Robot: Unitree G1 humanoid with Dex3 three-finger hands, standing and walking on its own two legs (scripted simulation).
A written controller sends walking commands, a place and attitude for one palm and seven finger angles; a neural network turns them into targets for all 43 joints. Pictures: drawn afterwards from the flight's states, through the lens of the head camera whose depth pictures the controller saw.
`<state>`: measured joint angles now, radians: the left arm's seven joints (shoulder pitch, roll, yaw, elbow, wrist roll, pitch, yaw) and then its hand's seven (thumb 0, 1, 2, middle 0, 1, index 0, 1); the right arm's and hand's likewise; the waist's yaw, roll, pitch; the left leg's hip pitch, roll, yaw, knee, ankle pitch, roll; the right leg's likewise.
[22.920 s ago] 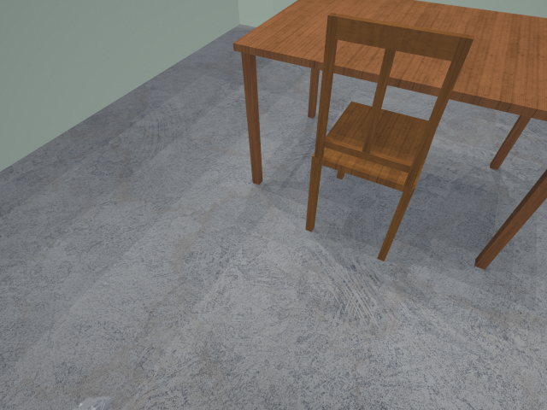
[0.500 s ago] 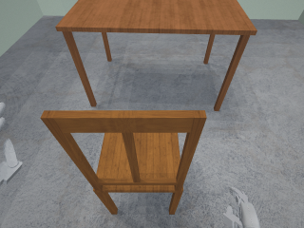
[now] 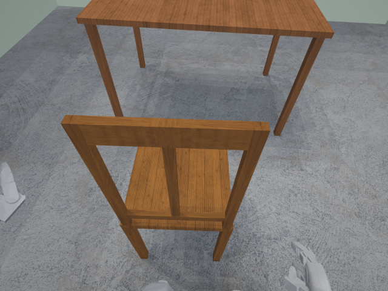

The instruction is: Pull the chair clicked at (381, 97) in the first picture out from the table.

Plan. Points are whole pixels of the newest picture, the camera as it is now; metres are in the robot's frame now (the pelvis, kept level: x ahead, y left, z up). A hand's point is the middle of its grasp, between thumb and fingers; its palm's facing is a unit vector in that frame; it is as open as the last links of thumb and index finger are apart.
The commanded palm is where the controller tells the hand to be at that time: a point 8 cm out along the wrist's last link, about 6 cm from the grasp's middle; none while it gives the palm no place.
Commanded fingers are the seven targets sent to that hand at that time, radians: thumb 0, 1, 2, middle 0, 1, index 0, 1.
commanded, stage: step back with the hand held close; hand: left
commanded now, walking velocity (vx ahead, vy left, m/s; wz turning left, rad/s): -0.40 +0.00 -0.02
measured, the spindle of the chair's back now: (172, 186) +0.36 +0.08 -0.05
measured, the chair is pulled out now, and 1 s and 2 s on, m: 0.70 0.70 0.70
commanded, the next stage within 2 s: stop stepping back and stand still in 0.52 s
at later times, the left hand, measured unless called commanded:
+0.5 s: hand (35, 250) +0.14 +0.20 +0.18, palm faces +0.23 -0.81 -0.54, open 7.4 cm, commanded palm +0.08 +0.27 +0.19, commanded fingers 0.00 0.90 0.90 -0.20 -0.30 -0.20 -0.30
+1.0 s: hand out of the picture +0.01 +0.25 +0.18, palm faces +0.46 -0.81 -0.37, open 7.4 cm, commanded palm -0.04 +0.28 +0.19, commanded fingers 0.00 0.90 0.90 -0.20 -0.30 -0.20 -0.30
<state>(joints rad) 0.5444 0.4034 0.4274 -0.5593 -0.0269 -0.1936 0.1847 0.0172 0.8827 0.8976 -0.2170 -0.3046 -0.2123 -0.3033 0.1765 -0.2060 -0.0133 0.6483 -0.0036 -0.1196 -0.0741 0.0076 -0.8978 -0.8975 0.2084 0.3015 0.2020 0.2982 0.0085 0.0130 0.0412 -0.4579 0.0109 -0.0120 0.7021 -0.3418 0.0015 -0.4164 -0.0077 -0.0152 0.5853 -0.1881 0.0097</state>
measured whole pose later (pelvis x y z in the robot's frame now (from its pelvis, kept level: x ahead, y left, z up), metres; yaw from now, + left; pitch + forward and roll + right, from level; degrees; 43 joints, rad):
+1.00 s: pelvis -0.19 -0.02 +0.01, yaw -1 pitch -2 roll -1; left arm 0.52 0.37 0.38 -0.43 -0.03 -0.16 0.17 0.02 0.88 0.90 -0.22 -0.30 -0.21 -0.30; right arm 0.28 -0.22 0.01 0.68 0.00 -0.08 -0.07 0.01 -0.90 -0.90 0.21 0.30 0.20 0.30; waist -0.01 0.00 -0.07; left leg -0.31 0.00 0.01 0.70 -0.45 0.03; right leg -0.31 -0.02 -0.08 0.53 -0.24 -0.01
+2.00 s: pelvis -0.20 -0.01 +0.01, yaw +0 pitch +1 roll +0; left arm 0.44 0.38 0.28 -0.22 0.00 -0.16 0.09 0.01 0.89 0.90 -0.21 -0.30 -0.21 -0.30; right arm 0.19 -0.23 -0.03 0.69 0.01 -0.11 -0.02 0.01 -0.90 -0.90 0.21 0.30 0.20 0.30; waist 0.00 0.04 0.00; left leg -0.29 -0.01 0.03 0.52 -0.24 0.03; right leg -0.18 -0.01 -0.08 0.49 -0.31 -0.01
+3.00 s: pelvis -0.22 -0.02 +0.02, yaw +0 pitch -2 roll +0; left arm 0.33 0.08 -0.01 1.11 0.01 0.00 0.03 0.01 0.91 0.90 -0.21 -0.30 -0.20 -0.30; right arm 0.35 -0.10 0.00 1.11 -0.01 0.00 -0.03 0.00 -0.91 -0.90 0.20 0.30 0.20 0.30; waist -0.01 0.02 0.05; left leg -0.22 -0.01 0.02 0.44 -0.19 0.02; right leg -0.13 0.00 -0.09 0.45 -0.29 -0.03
